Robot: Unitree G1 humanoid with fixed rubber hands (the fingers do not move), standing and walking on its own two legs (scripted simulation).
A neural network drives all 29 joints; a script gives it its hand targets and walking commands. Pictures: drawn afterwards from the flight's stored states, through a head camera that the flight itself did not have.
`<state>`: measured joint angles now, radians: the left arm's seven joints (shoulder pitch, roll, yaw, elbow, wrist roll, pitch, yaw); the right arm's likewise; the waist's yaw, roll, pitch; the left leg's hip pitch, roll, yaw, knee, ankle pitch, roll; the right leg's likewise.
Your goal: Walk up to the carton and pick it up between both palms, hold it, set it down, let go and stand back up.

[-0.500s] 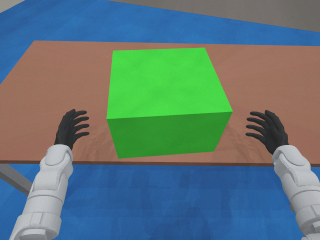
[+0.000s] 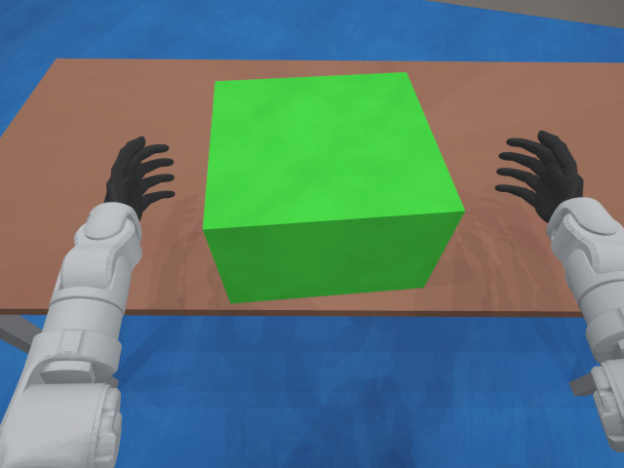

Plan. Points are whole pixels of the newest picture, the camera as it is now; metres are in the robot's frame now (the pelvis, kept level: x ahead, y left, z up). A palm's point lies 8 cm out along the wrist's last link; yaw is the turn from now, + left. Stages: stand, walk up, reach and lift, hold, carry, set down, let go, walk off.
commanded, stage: reach and lift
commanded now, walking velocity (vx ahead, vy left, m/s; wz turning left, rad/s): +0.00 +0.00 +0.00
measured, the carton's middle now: (320, 185) +0.52 +0.02 +0.01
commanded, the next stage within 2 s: none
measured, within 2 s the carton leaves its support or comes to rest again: neither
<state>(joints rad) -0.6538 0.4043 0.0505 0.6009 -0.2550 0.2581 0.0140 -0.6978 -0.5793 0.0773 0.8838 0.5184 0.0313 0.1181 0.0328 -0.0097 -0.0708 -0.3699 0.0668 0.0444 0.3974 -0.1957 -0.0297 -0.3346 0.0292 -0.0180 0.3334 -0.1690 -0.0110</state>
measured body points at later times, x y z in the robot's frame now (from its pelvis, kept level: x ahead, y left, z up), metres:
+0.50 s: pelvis -0.01 -0.01 -0.01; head +0.07 +0.00 +0.43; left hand +0.46 +0.26 +0.14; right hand +0.49 -0.25 +0.15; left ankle -0.01 +0.13 -0.74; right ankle -0.01 -0.11 -0.74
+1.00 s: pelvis -0.03 -0.01 -0.03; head +0.10 +0.00 +0.40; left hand +0.45 +0.26 +0.05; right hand +0.47 -0.24 +0.06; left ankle -0.01 +0.13 -0.74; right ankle -0.01 -0.11 -0.74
